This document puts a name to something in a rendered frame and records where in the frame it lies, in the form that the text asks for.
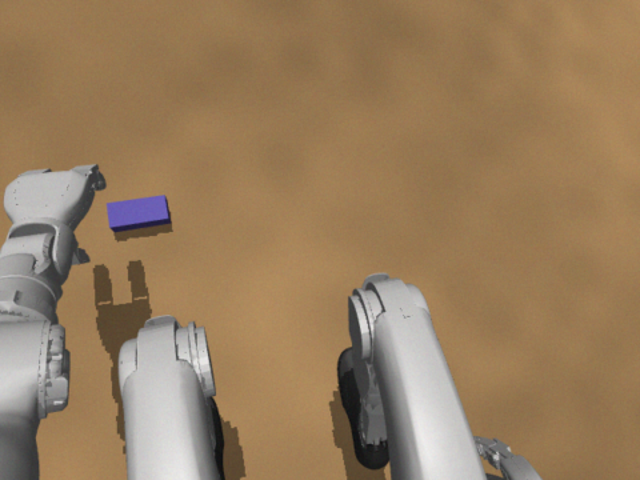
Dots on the left robot foot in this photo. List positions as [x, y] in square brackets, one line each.
[219, 439]

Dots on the small box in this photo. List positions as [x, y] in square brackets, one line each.
[138, 213]

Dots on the left robot hand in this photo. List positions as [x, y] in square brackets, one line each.
[65, 196]

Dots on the left robot arm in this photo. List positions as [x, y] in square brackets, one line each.
[35, 261]

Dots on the right robot hand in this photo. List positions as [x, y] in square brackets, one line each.
[513, 467]

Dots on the right robot foot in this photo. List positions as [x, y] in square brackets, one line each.
[370, 456]

